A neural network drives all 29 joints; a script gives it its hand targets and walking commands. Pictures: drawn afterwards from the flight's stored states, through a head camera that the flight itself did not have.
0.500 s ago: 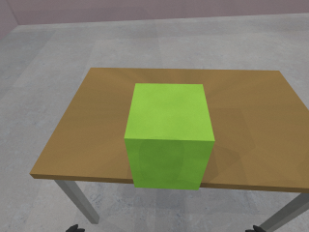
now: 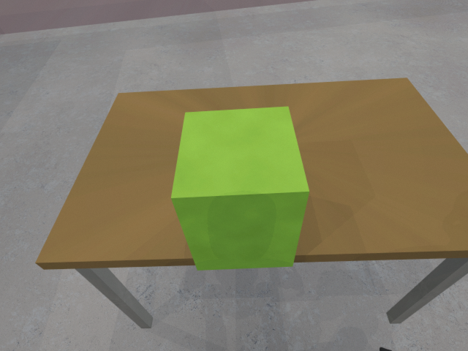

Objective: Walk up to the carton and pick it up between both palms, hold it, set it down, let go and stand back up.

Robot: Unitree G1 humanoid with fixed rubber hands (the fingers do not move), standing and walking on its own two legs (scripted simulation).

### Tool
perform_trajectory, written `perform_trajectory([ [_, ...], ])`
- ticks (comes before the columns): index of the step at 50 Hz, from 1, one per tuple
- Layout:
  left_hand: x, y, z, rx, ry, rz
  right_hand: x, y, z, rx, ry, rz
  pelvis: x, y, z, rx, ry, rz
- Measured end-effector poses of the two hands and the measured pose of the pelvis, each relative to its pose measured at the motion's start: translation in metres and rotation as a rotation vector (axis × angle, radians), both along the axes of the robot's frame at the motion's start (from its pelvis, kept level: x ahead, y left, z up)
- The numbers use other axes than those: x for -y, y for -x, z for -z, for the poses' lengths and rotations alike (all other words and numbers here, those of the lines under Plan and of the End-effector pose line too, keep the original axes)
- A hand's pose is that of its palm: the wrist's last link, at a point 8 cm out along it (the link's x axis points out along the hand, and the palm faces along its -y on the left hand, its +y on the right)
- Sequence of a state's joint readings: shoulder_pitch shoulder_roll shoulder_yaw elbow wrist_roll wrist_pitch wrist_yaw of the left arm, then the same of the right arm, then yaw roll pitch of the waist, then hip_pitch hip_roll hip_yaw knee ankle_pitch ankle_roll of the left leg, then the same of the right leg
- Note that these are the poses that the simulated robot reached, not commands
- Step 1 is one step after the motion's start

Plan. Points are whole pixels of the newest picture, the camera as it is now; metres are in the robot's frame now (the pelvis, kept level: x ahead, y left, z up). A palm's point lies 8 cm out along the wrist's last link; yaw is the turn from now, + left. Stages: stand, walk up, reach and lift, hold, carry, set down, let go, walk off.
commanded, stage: stand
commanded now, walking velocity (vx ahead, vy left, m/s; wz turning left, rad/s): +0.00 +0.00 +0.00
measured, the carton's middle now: (240, 192) +0.41 +0.01 +0.03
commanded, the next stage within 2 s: none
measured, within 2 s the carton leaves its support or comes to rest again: neither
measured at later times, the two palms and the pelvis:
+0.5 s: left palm out of the picture +0.15 +0.24 -0.10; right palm out of the picture +0.09 -0.25 -0.12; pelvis +0.03 +0.00 +0.00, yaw -3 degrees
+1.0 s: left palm out of the picture +0.15 +0.24 -0.11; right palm out of the picture +0.07 -0.25 -0.13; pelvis +0.04 +0.01 +0.00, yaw -4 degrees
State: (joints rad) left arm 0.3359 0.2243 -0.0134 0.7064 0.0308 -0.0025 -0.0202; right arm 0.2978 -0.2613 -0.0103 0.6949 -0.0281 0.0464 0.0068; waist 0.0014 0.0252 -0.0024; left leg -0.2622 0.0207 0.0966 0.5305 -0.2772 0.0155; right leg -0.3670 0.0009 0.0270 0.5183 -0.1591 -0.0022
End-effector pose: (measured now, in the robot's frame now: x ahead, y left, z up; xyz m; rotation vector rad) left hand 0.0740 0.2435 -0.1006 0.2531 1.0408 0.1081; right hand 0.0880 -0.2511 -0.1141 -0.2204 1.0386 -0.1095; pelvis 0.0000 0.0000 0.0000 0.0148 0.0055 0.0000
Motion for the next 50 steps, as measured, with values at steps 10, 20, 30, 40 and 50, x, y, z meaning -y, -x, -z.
perform_trajectory([
  [10,0.008,-0.050,0.000,0.074,0.025,0.054,0.008,0.025,-0.002,-0.062,0.030,0.062,0.000,-0.012,-0.001,-0.021,0.009,0.022],
  [20,0.012,-0.075,-0.002,0.106,0.035,0.075,0.004,0.004,0.000,-0.029,0.022,0.086,-0.003,-0.027,0.000,-0.013,0.005,0.037],
  [30,0.005,-0.070,0.003,0.048,0.010,0.059,0.000,0.000,0.006,-0.057,0.007,0.102,-0.004,-0.033,0.001,-0.013,0.004,0.052],
  [40,0.008,-0.077,0.009,0.026,0.024,0.070,0.003,0.015,0.006,-0.109,0.023,0.142,-0.006,-0.040,0.000,-0.008,0.005,0.062],
  [50,0.002,-0.077,0.010,0.008,0.008,0.061,-0.002,0.022,0.011,-0.141,0.017,0.165,-0.008,-0.044,0.000,0.004,0.006,0.072],
])
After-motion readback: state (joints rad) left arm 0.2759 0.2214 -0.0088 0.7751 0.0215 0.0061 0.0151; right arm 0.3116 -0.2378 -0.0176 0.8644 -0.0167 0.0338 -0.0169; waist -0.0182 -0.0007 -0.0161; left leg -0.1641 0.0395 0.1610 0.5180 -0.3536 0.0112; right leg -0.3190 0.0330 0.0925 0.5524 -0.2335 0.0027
